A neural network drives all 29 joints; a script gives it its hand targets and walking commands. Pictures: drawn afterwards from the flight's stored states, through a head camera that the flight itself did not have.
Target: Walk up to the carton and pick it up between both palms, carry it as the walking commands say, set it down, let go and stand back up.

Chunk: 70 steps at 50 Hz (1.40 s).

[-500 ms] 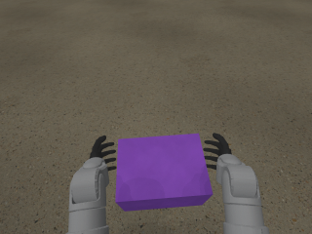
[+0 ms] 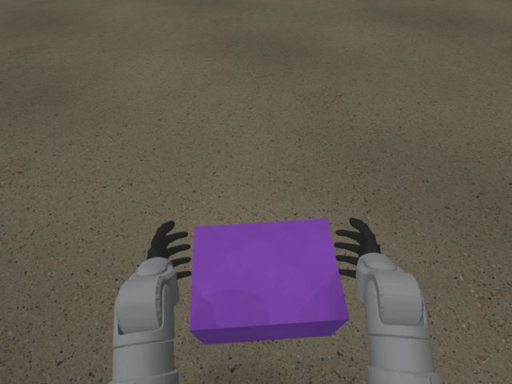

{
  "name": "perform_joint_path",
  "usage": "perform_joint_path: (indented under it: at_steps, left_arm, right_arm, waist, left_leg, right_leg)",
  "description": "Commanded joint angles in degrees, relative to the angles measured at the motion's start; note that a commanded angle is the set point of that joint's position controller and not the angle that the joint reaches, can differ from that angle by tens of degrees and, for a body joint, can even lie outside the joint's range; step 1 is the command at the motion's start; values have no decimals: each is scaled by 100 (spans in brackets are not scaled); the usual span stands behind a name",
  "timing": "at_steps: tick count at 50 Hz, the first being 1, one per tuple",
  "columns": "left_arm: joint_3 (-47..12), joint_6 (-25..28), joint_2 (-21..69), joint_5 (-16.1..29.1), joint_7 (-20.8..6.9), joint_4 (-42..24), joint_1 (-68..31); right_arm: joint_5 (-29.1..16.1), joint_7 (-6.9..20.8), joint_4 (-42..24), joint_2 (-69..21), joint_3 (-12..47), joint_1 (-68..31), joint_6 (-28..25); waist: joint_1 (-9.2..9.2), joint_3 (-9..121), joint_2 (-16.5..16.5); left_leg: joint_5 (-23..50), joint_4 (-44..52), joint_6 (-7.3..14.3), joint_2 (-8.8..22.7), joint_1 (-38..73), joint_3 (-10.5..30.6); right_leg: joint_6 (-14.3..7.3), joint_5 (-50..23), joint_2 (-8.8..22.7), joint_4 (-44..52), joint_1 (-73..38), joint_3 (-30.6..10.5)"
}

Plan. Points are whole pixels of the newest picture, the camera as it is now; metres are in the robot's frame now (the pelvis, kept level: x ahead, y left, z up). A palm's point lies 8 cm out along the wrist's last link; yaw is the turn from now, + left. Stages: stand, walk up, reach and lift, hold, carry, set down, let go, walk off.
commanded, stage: carry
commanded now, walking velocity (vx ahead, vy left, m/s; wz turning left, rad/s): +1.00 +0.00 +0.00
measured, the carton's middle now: (264, 282) +0.31 +0.00 -0.02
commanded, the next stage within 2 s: none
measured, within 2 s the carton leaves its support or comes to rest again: neither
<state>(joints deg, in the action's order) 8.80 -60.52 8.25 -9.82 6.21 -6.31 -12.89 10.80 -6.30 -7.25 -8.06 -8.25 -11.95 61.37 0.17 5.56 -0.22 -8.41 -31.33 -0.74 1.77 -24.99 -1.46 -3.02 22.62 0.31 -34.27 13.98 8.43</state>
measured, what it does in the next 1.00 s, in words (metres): walks ahead: left foot, then right foot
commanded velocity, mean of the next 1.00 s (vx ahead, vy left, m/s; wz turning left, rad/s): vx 0.34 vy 0.00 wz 0.00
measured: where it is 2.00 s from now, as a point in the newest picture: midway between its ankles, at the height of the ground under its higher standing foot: (267, 340)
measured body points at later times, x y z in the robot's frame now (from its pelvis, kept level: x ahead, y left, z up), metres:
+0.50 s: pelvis +0.17 +0.07 +0.02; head +0.19 +0.08 +0.47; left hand +0.47 +0.23 +0.07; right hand +0.46 -0.09 +0.08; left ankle +0.14 +0.15 -0.73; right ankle +0.16 -0.07 -0.65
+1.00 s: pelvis +0.41 +0.06 +0.01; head +0.44 +0.06 +0.46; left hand +0.70 +0.24 +0.07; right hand +0.72 -0.07 +0.07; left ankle +0.38 +0.18 -0.73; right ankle +0.47 -0.02 -0.73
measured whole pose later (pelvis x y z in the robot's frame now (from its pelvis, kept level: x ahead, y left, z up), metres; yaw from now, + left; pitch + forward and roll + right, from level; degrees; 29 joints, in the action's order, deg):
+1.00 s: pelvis +0.41 +0.06 +0.01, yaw +4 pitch +4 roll +0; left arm 9.7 -64.3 9.2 -7.9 11.4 -10.7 -16.9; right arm 7.9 -11.7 -12.5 -9.0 -8.4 -15.9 66.4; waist 0.2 -0.2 -1.4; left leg -13.4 -27.1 -0.8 3.5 -15.1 -6.4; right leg -3.8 7.8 1.5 -24.5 20.7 12.0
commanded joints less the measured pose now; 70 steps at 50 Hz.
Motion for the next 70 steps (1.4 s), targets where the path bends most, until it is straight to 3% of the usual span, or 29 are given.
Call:
perform_joint_path:
  at_steps: [1, 3, 4, 5, 8, 13, 15, 16, 17, 18, 19, 21, 23, 27, 33, 35, 36, 37, 38, 40, 44, 47, 50, 57, 59, 61, 64, 67, 70]
  left_arm:
    - [-3420, 56, 4795, 2150, -1565, -494, -2545]
    - [-4048, -256, 4982, 2649, -1547, -1419, -2890]
    - [-3993, -378, 4997, 2584, -1546, -1169, -2890]
    - [-4334, -558, 5136, 2854, -1522, -1688, -2949]
    - [-4201, -830, 5297, 2802, -1589, -1130, -2861]
    - [-4054, -888, 5517, 2852, -1695, -696, -2870]
    - [-4027, -912, 5499, 2840, -1724, -595, -2800]
    - [-4078, -914, 5504, 2853, -1732, -609, -2863]
    - [-4100, -937, 5474, 2845, -1761, -552, -2980]
    - [-4139, -978, 5528, 2873, -1827, -486, -2997]
    - [-4120, -951, 5723, 2897, -1844, -395, -3065]
    - [-4058, -849, 5921, 2926, -1824, -488, -3235]
    - [-4005, -799, 6056, 2867, -1751, -588, -3280]
    - [-4041, -736, 6070, 2802, -1592, -884, -3205]
    - [-4153, -867, 5764, 2818, -1555, -1215, -3026]
    - [-4108, -924, 5644, 2788, -1613, -1005, -2847]
    - [-4048, -957, 5615, 2753, -1656, -853, -2751]
    - [-3985, -983, 5655, 2737, -1698, -635, -2618]
    - [-4023, -941, 5798, 2815, -1726, -547, -2632]
    - [-3812, -816, 5844, 2754, -1775, -508, -2526]
    - [-3746, -581, 6092, 2712, -1789, -641, -2831]
    - [-3825, -489, 5976, 2699, -1797, -826, -2887]
    - [-3616, -409, 5735, 2457, -1799, -322, -2828]
    - [-4009, -595, 5799, 2788, -1776, -557, -2846]
    - [-4061, -766, 5766, 2838, -1763, -527, -2923]
    - [-4087, -858, 5714, 2834, -1769, -433, -2998]
    - [-4110, -872, 5775, 2930, -1807, -331, -3163]
    - [-4168, -835, 5841, 3072, -1816, -530, -3455]
    - [-4104, -818, 5840, 3158, -1778, -666, -3503]
  right_arm:
    - [-2215, 1552, -670, -4773, 3476, -2862, -145]
    - [-2698, 1540, -1553, -5054, 4052, -3232, 188]
    - [-2642, 1573, -1301, -5103, 3959, -3254, 314]
    - [-2964, 1589, -1828, -5204, 4316, -3373, 487]
    - [-2974, 1710, -1091, -5295, 4107, -3106, 772]
    - [-2979, 1735, -756, -5458, 3907, -3203, 785]
    - [-2916, 1719, -681, -5487, 3888, -3075, 775]
    - [-2855, 1707, -595, -5492, 3863, -2884, 752]
    - [-2732, 1697, -489, -5509, 3826, -2663, 745]
    - [-2676, 1693, -538, -5560, 3900, -2783, 721]
    - [-2820, 1673, -996, -5612, 3939, -3306, 700]
    - [-3015, 1670, -1081, -5783, 4040, -3633, 674]
    - [-3121, 1733, -1017, -5797, 4001, -3752, 678]
    - [-3136, 1821, -1069, -5727, 3916, -3556, 677]
    - [-2840, 1709, -1270, -5489, 3898, -3032, 761]
    - [-2784, 1669, -1246, -5355, 3912, -3030, 817]
    - [-2765, 1664, -1178, -5274, 3920, -3069, 836]
    - [-2751, 1667, -1009, -5346, 4044, -2961, 870]
    - [-2848, 1676, -832, -5498, 4094, -2889, 863]
    - [-2885, 1667, -822, -5647, 4049, -2977, 718]
    - [-2921, 1669, -1204, -5821, 4017, -3550, 445]
    - [-2860, 1669, -1154, -5947, 4041, -3353, 373]
    - [-2604, 1682, -600, -5735, 3817, -3197, 334]
    - [-2867, 1709, -780, -5673, 4164, -3065, 493]
    - [-2916, 1699, -710, -5677, 4157, -3087, 650]
    - [-2863, 1695, -535, -5622, 4030, -2989, 709]
    - [-2799, 1692, -538, -5589, 3848, -3094, 687]
    - [-2791, 1689, -714, -5683, 3753, -3341, 637]
    - [-2813, 1666, -933, -5639, 3718, -3448, 603]
  waist:
    - [58, 1474, 167]
    - [200, 798, 1089]
    - [146, 293, 1142]
    - [103, 18, 800]
    - [103, 433, 284]
    - [109, 862, 799]
    - [-82, 1442, 782]
    - [-222, 1952, 448]
    - [-412, 2261, -642]
    - [-225, 1596, -1411]
    - [-95, 1251, -663]
    - [-44, 1212, -7]
    - [-40, 1151, -282]
    - [-106, 1004, -754]
    - [-98, 1351, -1064]
    - [95, 1616, -528]
    - [155, 1937, -107]
    - [81, 2320, 765]
    - [41, 2693, 1198]
    - [80, 2753, 1010]
    - [75, 2341, 769]
    - [29, 2481, 617]
    - [52, 2192, 141]
    - [-1, 2015, -70]
    - [-32, 1795, -285]
    - [-98, 1446, -828]
    - [-140, 1092, -1043]
    - [-107, 1068, -1159]
    - [-50, 1436, -1372]
  left_leg:
    - [23, 177, 286, 404, 824, 237]
    - [-1550, -856, 122, -212, -691, -556]
    - [-1275, -1413, 90, 124, -1307, -457]
    - [-1175, -1454, 70, 266, -1757, -343]
    - [-709, -977, 37, 345, -1838, -501]
    - [-644, 155, 190, 12, -611, -1014]
    - [-230, 754, 291, -335, 1628, -1493]
    - [-528, 685, 451, -167, 3322, -1094]
    - [-2284, 1208, 819, 1118, 4335, 1127]
    - [-2107, 2181, 1364, 2426, 4409, 3752]
    - [-1495, 2119, 1530, 2628, 4121, 3503]
    - [-528, 1896, 1126, 2103, 3518, 2095]
    - [611, 1903, 857, 1656, 3142, 966]
    - [2672, 1872, 760, 1145, 3037, -147]
    - [4456, 845, 369, 812, 3281, -944]
    - [3937, -518, 55, 659, 2810, -1087]
    - [2478, -1289, -56, 552, 2089, -920]
    - [-548, -1816, -76, 170, 1045, -762]
    - [-2345, -2478, -172, -202, 155, -241]
    - [-2467, -2408, -135, 44, 7, 204]
    - [-1959, -72, 15, 102, 927, -185]
    - [-166, 806, -38, 209, 1623, -460]
    - [715, 781, 42, 842, 1705, -53]
    - [2965, 100, 26, 860, 1876, -212]
    - [4078, -51, 84, 1216, 2233, -40]
    - [5391, -55, 358, 1777, 2848, 294]
    - [5368, -99, 744, 2326, 3115, 566]
    - [4634, -185, 489, 2172, 2730, 50]
    - [5069, -808, 146, 1898, 2357, -593]
  right_leg:
    - [-35, -508, 881, 1038, -278, -780]
    - [-675, 2701, 1702, 2716, -732, -2413]
    - [-896, 2974, 2255, 3157, -722, -2998]
    - [-944, 2615, 2304, 3303, -877, -3008]
    - [-782, 490, 1960, 3032, -1883, -1953]
    - [-555, -1675, 1615, 2270, -1987, -876]
    - [-233, -2975, 1253, 968, -1051, -136]
    - [29, -3353, 975, -314, -69, 175]
    - [269, -2164, 630, -2186, 1328, 125]
    - [305, 608, -271, -3172, 3182, -263]
    - [157, 273, 389, -3738, 3533, -1014]
    - [145, -147, 797, -3534, 3227, -841]
    - [323, -546, 884, -2896, 2873, -653]
    - [481, -1133, 499, -1162, 2363, -61]
    - [211, -2775, -115, 930, 673, 632]
    - [194, -3843, -58, 1760, -671, 717]
    - [193, -5202, 678, 1468, -1664, 5]
    - [-165, -7942, 1773, 641, -2804, -1152]
    - [-892, -8690, 2243, 469, -3679, -1924]
    - [-929, -6452, 2141, 1093, -3204, -1748]
    - [-403, -3690, 1733, 1757, -1724, -1030]
    - [-148, -3430, 1421, 1335, -1241, -505]
    - [164, -2779, 1029, 1005, -819, -262]
    - [159, -3983, 870, 20, -406, -294]
    - [204, -3073, 638, -385, 341, -207]
    - [306, -803, 233, -734, 1532, -47]
    - [252, 862, 109, -1536, 2520, -214]
    - [206, 378, 146, -1355, 2233, -223]
    - [48, -111, -232, -618, 1224, 273]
